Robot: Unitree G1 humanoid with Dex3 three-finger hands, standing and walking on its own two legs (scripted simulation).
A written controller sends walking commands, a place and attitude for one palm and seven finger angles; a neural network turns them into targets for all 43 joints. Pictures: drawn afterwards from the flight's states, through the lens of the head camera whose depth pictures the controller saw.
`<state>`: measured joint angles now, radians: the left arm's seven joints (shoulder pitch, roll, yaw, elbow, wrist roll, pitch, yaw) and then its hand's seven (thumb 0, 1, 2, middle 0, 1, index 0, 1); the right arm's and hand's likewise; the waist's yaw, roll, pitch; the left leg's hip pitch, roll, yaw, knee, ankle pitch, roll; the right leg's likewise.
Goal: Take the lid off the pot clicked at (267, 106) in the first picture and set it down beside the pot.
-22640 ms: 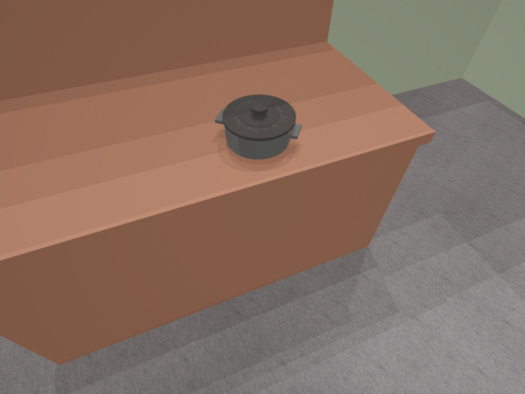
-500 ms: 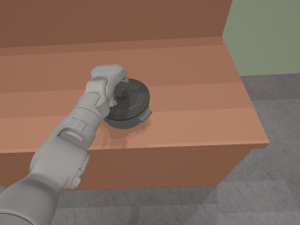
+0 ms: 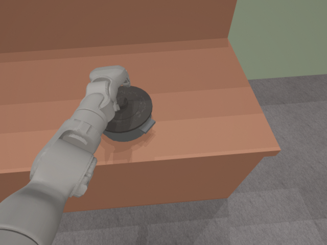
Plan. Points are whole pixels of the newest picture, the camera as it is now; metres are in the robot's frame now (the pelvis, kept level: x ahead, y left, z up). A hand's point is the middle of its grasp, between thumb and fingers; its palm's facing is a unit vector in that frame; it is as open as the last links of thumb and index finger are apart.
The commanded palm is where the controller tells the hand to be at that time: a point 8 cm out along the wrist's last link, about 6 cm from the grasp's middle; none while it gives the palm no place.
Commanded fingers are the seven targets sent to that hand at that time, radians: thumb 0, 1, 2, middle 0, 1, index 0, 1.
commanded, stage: move the open hand above the knob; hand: left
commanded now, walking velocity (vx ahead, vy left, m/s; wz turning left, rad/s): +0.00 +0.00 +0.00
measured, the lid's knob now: (121, 102) +0.53 +0.09 +0.00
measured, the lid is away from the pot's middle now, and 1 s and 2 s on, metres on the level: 0.00 0.00 0.00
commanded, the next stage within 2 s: lower the open fingers around the knob in 0.40 s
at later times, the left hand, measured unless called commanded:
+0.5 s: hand (114, 94) +0.49 +0.08 +0.09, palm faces -0.34 -0.04 -0.94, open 10.4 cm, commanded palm +0.49 +0.09 +0.13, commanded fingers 0.00 -0.28 1.28 -0.79 -0.08 -0.79 -0.08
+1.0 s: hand (118, 102) +0.49 +0.08 +0.05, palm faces -0.37 -0.05 -0.93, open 10.4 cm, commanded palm +0.50 +0.09 +0.10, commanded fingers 0.00 -0.28 1.28 -0.79 -0.08 -0.79 -0.08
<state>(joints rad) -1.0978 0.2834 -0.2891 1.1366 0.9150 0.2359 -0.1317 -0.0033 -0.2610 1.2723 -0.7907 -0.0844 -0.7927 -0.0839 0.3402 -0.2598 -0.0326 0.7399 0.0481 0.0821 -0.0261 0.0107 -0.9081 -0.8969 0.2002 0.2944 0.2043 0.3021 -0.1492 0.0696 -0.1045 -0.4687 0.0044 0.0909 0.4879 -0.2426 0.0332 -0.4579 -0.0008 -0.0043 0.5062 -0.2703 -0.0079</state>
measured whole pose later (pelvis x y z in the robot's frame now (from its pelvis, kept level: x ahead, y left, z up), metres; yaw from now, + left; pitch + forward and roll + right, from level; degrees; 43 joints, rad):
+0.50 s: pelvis +0.00 +0.00 +0.00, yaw +0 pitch +13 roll +0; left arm -1.14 0.27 -0.28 1.18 0.93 0.24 -0.12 0.00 -0.26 1.27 -0.79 -0.08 -0.79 -0.08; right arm 0.30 -0.26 -0.02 0.73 0.05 0.08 -0.03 0.01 -0.91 -0.90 0.20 0.29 0.21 0.30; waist -0.15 0.06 -0.11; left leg -0.49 0.00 0.09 0.50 -0.25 0.03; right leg -0.48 0.00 0.00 0.53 -0.28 -0.01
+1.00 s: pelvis +0.00 +0.00 +0.00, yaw +0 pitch +15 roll +0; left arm -1.12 0.27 -0.26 1.23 0.93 0.22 -0.07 0.00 -0.26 1.27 -0.79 -0.08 -0.79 -0.08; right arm 0.31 -0.26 -0.03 0.75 0.04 0.08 -0.03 0.01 -0.91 -0.90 0.20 0.29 0.21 0.30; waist -0.17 0.06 -0.11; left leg -0.54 0.01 0.09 0.53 -0.26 0.03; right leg -0.52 0.00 0.00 0.54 -0.28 -0.01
